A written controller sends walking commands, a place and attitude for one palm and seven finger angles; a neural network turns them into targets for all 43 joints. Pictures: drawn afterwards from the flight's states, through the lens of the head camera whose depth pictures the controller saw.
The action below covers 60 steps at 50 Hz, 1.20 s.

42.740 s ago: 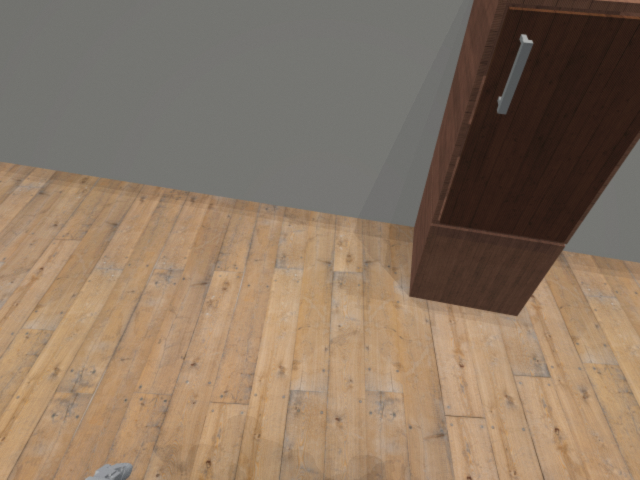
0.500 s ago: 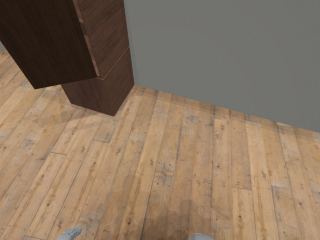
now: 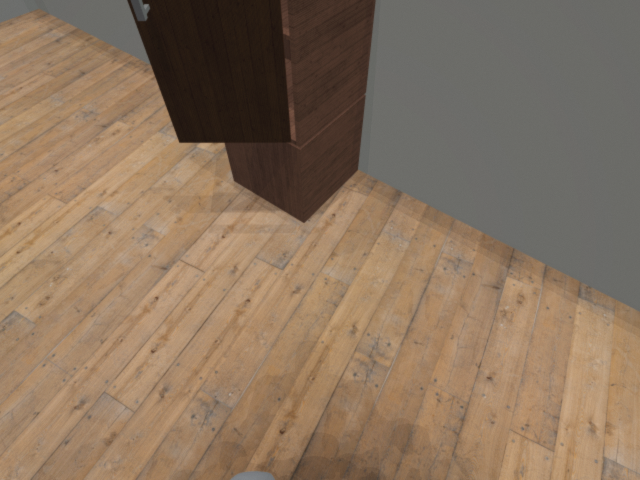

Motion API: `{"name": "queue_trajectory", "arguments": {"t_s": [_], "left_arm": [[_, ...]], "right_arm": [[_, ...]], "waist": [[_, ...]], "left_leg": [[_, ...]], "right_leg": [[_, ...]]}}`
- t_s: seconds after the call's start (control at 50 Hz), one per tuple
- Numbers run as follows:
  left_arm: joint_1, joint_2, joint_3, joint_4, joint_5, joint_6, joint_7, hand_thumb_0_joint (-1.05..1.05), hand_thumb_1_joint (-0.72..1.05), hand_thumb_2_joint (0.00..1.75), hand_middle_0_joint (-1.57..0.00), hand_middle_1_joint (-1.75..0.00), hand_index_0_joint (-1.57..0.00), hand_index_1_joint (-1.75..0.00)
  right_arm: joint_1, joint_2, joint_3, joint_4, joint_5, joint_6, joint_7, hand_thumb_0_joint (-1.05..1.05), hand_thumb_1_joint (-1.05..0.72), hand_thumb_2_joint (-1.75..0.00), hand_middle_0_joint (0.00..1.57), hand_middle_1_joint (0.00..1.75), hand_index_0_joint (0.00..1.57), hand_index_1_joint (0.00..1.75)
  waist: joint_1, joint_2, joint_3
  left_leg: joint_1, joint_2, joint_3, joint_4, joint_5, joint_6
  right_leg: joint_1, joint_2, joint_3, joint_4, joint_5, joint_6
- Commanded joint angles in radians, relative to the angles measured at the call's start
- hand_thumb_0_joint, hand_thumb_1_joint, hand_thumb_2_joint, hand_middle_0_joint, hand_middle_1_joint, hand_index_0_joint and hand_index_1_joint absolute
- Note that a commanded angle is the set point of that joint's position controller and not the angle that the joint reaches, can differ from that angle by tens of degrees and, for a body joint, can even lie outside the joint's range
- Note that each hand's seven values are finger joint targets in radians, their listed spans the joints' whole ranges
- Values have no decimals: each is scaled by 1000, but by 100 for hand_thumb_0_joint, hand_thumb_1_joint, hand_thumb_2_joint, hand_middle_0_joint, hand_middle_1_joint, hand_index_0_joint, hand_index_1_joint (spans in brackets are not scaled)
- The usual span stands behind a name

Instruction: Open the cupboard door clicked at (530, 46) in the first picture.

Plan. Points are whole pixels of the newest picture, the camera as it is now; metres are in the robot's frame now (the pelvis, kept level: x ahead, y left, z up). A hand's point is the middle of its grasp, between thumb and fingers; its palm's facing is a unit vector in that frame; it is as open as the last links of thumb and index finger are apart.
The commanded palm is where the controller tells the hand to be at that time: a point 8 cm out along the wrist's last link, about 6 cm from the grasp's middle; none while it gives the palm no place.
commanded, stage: take the last steps up to it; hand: left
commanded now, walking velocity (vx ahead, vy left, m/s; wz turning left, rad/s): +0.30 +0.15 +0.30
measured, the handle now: out of the picture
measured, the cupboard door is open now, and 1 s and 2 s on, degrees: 38 38 38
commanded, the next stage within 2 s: come to a stop and stand still in 1.38 s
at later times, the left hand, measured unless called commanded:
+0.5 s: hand (186, 433) +0.19 +0.22 -0.16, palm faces +0.06 -0.97 -0.23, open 7.4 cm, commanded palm none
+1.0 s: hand (185, 465) +0.15 +0.21 -0.16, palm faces +0.32 -0.93 -0.17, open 7.3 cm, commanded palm none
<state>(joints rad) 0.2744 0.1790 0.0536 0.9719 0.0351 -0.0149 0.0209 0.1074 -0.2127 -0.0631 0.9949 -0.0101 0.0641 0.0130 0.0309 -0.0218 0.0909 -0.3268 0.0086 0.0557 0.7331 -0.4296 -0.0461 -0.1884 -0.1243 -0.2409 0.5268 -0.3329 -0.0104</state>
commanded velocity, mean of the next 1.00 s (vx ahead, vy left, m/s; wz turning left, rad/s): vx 0.30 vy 0.15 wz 0.11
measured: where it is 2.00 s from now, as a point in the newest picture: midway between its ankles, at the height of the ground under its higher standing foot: (273, 364)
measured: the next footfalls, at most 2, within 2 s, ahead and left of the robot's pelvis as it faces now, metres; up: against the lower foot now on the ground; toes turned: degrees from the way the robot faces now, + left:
left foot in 0.06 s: +0.03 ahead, +0.12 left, +0.00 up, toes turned +6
right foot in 0.52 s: +0.22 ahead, -0.07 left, +0.00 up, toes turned -3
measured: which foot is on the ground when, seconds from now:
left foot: up 0.00-0.04, down 0.06-0.54, up 0.56-1.00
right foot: down 0.00-0.06, up 0.08-0.50, down 0.52-1.00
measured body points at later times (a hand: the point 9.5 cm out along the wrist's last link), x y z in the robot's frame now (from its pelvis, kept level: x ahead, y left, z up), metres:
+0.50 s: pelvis +0.10 +0.03 -0.01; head +0.12 +0.00 +0.44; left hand +0.18 +0.27 -0.14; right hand +0.04 -0.20 -0.17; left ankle -0.01 +0.11 -0.74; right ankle +0.18 -0.07 -0.73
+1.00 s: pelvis +0.26 +0.08 +0.00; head +0.30 +0.08 +0.45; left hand +0.13 +0.26 -0.14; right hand +0.40 -0.13 -0.15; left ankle +0.32 +0.24 -0.70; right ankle +0.18 -0.06 -0.74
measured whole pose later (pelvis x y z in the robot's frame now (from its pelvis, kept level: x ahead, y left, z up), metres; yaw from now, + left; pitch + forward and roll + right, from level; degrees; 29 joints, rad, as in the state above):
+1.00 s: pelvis +0.26 +0.08 +0.00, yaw +11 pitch +2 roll +2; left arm 0.43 0.10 0.04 1.15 0.04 -0.07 0.00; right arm 0.14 -0.20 -0.06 1.03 -0.02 0.01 0.04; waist 0.07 0.00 0.04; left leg -0.50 0.08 0.10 0.69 -0.18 -0.03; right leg -0.01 -0.14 -0.23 0.33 -0.33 0.06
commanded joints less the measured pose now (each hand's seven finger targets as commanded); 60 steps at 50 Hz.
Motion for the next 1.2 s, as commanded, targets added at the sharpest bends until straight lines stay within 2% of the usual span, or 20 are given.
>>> {"name": "queue_trajectory", "arguments": {"t_s": [0.0, 0.02, 0.04, 0.06, 0.16, 0.4, 0.46, 0.48, 0.5, 0.52, 0.58, 0.68, 0.8, 0.94, 1.0, 1.02, 1.04, 1.06, 1.08, 1.18], "left_arm": [[27, 196, 48, -31, -16, -12, -1, 0, 90, 90, -20, -30, -20, -30], [9, 169, 46, -43, -22, -8, -8, 0, 90, 90, -20, -30, -20, -30], [-17, 106, 32, -78, -25, -4, -20, 0, 90, 90, -20, -30, -20, -30], [-108, 95, 22, -113, -12, 7, -16, 0, 90, 90, -20, -30, -20, -30], [-67, 99, 30, -48, -3, 6, -42, 0, 90, 90, -20, -30, -20, -30], [-204, 52, 11, -85, -11, -9, -41, 0, 90, 90, -20, -30, -20, -30], [-71, 71, 25, -44, -10, -20, -39, 0, 90, 90, -20, -30, -20, -30], [51, 106, 38, -9, -7, -31, -35, 0, 90, 90, -20, -30, -20, -30], [206, 205, 61, 32, 0, -44, -23, 0, 90, 90, -20, -30, -20, -30], [260, 266, 75, 48, -11, -40, -18, 0, 90, 90, -20, -30, -20, -30], [28, 124, 38, -4, -21, -38, -4, 0, 90, 90, -20, -30, -20, -30], [41, 60, 16, 34, -19, -71, -9, 0, 90, 90, -20, -30, -20, -30], [140, 71, 13, 94, -15, -89, -12, 0, 90, 90, -20, -30, -20, -30], [168, 117, 18, 138, -1, -72, -6, 0, 90, 90, -20, -30, -20, -30], [136, 127, 27, 136, -6, -62, -3, 0, 90, 90, -20, -30, -20, -30], [158, 95, 18, 129, -11, -60, -9, 0, 90, 90, -20, -30, -20, -30], [202, 37, 9, 111, -24, -57, -17, 0, 90, 90, -20, -30, -20, -30], [122, 30, 5, 74, -21, -55, -12, 0, 90, 90, -20, -30, -20, -30], [44, 18, 9, 44, -22, -56, -6, 0, 90, 90, -20, -30, -20, -30], [68, -15, 16, 85, -9, -16, -20, 0, 90, 90, -20, -30, -20, -30]], "right_arm": [[86, -62, 1, -44, -7, -53, -2, 0, -90, -90, 20, 30, 20, 30], [149, -127, -14, -31, -12, -63, -5, 0, -90, -90, 20, 30, 20, 30], [217, -226, -42, -24, -24, -61, -9, 0, -90, -90, 20, 30, 20, 30], [267, -247, -43, -8, -23, -50, -21, 0, -90, -90, 20, 30, 20, 30], [166, -116, 1, -43, -12, -95, -36, 0, -90, -90, 20, 30, 20, 30], [327, -101, 8, 48, -18, -112, -31, 0, -90, -90, 20, 30, 20, 30], [298, -104, 10, 58, -16, -110, -31, 0, -90, -90, 20, 30, 20, 30], [285, -95, 12, 54, -6, -115, -29, 0, -90, -90, 20, 30, 20, 30], [300, -58, 14, 40, 9, -124, -20, 0, -90, -90, 20, 30, 20, 30], [310, -53, 9, 14, 1, -120, -21, 0, -90, -90, 20, 30, 20, 30], [208, -34, -5, 39, -12, -82, -8, 0, -90, -90, 20, 30, 20, 30], [287, 32, 0, 85, -17, -51, 10, 0, -90, -90, 20, 30, 20, 30], [145, 28, 0, 32, -15, -60, 20, 0, -90, -90, 20, 30, 20, 30], [-19, 17, 12, -37, -9, -85, 36, 0, -90, -90, 20, 30, 20, 30], [161, -31, 4, 11, -15, -106, 22, 0, -90, -90, 20, 30, 20, 30], [297, -103, -12, 50, -21, -114, 9, 0, -90, -90, 20, 30, 20, 30], [398, -221, -44, 68, -28, -120, -6, 0, -90, -90, 20, 30, 20, 30], [458, -241, -48, 75, -20, -107, -27, 0, -90, -90, 20, 30, 20, 30], [420, -221, -43, 69, -20, -106, -34, 0, -90, -90, 20, 30, 20, 30], [245, -52, 10, 26, -16, -143, -45, 0, -90, -90, 20, 30, 20, 30]], "waist": [[-49, -126, -128], [-85, 22, -152], [-118, 312, -147], [-149, 279, -98], [-45, 163, -12], [-61, 121, 15], [12, 74, -13], [69, 11, -67], [124, -203, -168], [107, -331, -208], [14, -99, 62], [-44, -102, -4], [-9, -115, -19], [19, -178, 38], [-76, -125, -62], [-125, 17, -179], [-146, 297, -297], [-175, 323, -327], [-157, 187, -229], [-32, 109, -59]], "left_leg": [[182, -27, 59, -295, 156, 39], [319, 77, -84, -366, 166, 95], [427, 305, -417, -422, 210, 214], [370, 379, -466, -485, 161, 308], [225, 214, -294, -542, 192, 236], [242, 196, -210, -511, 407, 265], [123, 153, -168, -381, 414, 219], [22, 95, -129, -217, 424, 181], [-179, -8, -32, 70, 229, 121], [-305, -87, -41, 368, -139, 85], [-305, 61, -126, 521, 110, 66], [-251, 82, -57, 407, 283, 13], [-348, 97, -15, 244, 317, -10], [-194, 61, 51, -94, 220, 29], [136, -12, 102, -277, 227, 63], [367, 48, 68, -283, 271, 84], [584, 287, -275, -284, 366, 174], [618, 369, -376, -373, 487, 239], [536, 394, -321, -379, 573, 263], [212, 280, -82, -484, 627, 199]], "right_leg": [[22, -207, 152, -33, 384, -47], [-129, -139, 89, 117, 183, -4], [-381, 11, 22, 365, -256, 51], [-468, 25, 115, 525, -337, 38], [-470, -4, 205, 647, -17, 31], [-317, 40, 136, 206, 28, 35], [-43, 78, 115, 59, 87, 13], [176, 52, 159, -29, 110, -6], [433, -195, 454, -134, -11, -86], [457, -419, 799, -283, -6, -171], [-25, -331, 576, -399, -258, -104], [-44, -196, 222, -396, 79, -41], [135, -201, 149, -341, 430, -63], [125, -248, 144, -295, 415, -80], [60, -190, 76, -49, 538, -47], [-34, -129, 38, 168, 430, -22], [-291, 24, 13, 444, -87, 19], [-406, 60, 121, 662, -273, -4], [-473, 24, 185, 777, -227, -31], [-409, -25, 226, 737, 7, 0]]}}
